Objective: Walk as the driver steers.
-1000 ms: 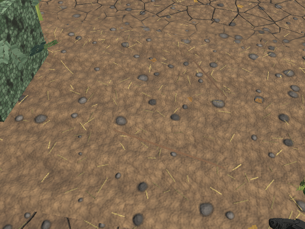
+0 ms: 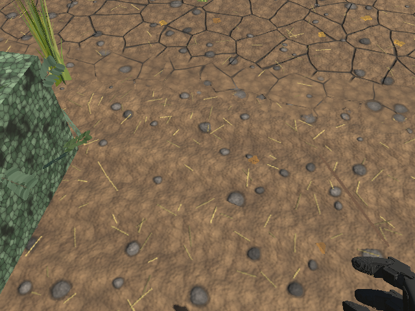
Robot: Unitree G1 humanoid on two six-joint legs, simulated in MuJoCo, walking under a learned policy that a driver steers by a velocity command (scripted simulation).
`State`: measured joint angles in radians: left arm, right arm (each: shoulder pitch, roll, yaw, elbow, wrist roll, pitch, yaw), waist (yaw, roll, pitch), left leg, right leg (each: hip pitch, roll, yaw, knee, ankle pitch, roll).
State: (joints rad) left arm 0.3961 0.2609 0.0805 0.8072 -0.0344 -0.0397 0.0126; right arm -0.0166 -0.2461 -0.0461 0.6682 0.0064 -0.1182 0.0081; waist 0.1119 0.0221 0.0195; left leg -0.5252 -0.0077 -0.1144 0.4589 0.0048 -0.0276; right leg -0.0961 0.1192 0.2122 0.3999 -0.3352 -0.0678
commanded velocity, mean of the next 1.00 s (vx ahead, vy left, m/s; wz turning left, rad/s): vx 0.18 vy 0.00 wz -0.45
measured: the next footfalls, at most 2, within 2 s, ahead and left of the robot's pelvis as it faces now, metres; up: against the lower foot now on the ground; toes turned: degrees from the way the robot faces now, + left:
left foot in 0.04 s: +0.19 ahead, +0.13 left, +0.00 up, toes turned -7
right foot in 0.50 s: +0.32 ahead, -0.15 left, +0.00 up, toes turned -22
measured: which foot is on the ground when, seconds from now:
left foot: up 0.00-0.02, down 0.04-0.50, up 0.52-0.86, down 0.88-1.00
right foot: down 0.00-0.06, up 0.08-0.48, down 0.50-1.00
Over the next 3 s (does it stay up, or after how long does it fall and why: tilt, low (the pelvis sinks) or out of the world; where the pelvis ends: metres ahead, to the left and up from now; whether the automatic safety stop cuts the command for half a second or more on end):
stays up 0.37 -0.05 0.00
